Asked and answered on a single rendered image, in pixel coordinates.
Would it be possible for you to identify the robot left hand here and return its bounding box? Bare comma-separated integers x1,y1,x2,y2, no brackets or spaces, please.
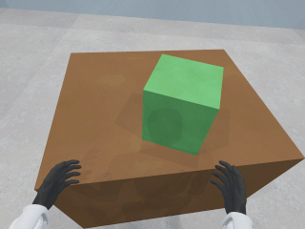
32,159,82,210

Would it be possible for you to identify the pedestal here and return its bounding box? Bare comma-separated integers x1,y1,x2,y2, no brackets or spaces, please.
34,49,305,229

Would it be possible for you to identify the left robot forearm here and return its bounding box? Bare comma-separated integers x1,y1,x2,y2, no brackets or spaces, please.
9,204,51,229

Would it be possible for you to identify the right robot forearm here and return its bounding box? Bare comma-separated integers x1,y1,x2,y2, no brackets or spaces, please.
222,212,254,229

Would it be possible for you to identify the robot right hand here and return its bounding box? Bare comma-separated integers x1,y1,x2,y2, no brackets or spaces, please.
210,160,247,215

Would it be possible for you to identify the carton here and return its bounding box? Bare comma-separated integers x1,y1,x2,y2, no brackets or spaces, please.
142,53,224,156

